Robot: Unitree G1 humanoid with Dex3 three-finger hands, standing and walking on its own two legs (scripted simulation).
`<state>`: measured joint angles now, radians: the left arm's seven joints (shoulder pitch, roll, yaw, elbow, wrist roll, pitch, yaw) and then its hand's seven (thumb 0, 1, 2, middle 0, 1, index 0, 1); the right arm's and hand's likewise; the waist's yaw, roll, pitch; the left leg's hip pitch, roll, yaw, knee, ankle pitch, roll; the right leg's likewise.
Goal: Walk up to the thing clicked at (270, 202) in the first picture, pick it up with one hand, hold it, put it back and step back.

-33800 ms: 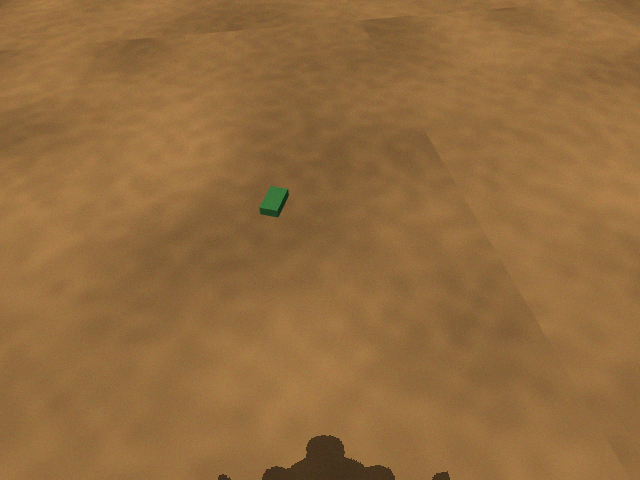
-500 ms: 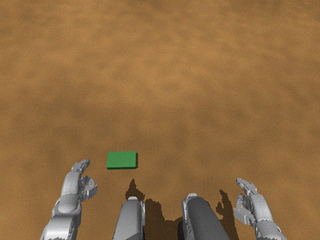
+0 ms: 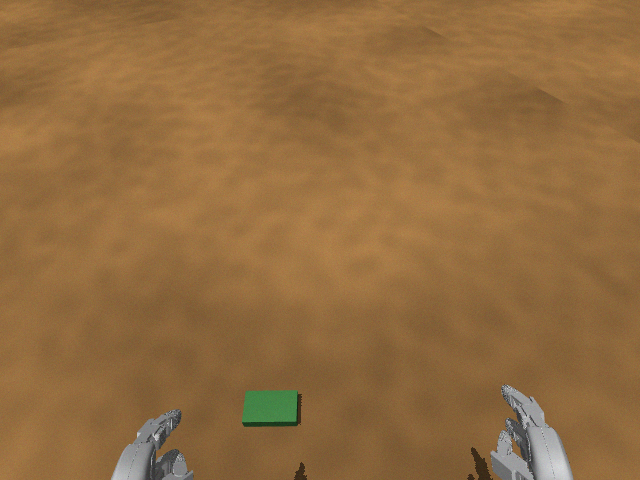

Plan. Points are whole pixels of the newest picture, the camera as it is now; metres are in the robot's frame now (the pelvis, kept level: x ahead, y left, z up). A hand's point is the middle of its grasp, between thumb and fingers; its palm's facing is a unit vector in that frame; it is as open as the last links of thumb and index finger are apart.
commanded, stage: home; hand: left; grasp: from above
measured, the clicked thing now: (271, 408) +0.46 +0.17 -0.70
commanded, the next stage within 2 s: stand in 1.94 s
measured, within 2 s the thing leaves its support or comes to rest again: neither
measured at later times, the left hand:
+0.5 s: hand out of the picture +0.15 +0.18 -0.05, palm faces +0.05 -0.98 -0.20, open 7.4 cm
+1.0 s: hand out of the picture +0.15 +0.17 -0.05, palm faces +0.05 -0.98 -0.20, open 7.4 cm
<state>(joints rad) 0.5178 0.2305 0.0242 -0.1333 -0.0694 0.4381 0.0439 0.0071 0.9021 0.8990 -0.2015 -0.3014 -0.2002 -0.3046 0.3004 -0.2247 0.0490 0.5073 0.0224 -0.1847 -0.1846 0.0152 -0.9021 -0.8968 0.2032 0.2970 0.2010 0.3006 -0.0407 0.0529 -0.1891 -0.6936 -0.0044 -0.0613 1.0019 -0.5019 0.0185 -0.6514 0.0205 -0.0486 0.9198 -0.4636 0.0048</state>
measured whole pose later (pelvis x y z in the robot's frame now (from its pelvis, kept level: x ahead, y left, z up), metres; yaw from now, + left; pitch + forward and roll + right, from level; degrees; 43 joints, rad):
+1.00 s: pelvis +0.00 -0.01 +0.00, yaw +0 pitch +10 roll -3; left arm 0.50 0.23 0.02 -0.11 -0.06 0.44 0.01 0.01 0.90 0.90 -0.20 -0.30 -0.20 -0.30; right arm 0.29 -0.23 0.04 0.53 0.01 -0.23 -0.18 0.02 -0.90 -0.90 0.20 0.30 0.20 0.30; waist -0.03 0.04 -0.16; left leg -0.68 0.00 -0.06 1.01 -0.50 0.01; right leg -0.65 0.02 -0.05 0.94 -0.47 0.00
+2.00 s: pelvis +0.00 -0.01 +0.00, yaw +0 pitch +11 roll -2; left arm 0.51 0.24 0.02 -0.13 -0.06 0.44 0.02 0.01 0.90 0.90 -0.20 -0.30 -0.20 -0.31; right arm 0.30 -0.23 0.03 0.52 0.01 -0.22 -0.18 0.02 -0.90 -0.90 0.20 0.30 0.20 0.30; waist -0.03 0.04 -0.17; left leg -0.69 0.00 -0.06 1.01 -0.51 0.01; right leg -0.66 0.02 -0.05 0.95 -0.48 -0.01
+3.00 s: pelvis -0.01 -0.01 +0.06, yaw -1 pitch -3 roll +0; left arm 0.13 0.28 0.04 1.16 0.02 0.00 0.03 0.00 0.90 0.90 -0.20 -0.30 -0.20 -0.31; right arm 0.14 -0.30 -0.03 1.13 -0.03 -0.01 -0.03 0.01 -0.90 -0.90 0.20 0.30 0.20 0.30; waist 0.02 0.01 0.05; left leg -0.09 -0.02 -0.01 0.34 -0.19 0.01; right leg -0.11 -0.01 0.01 0.36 -0.19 0.01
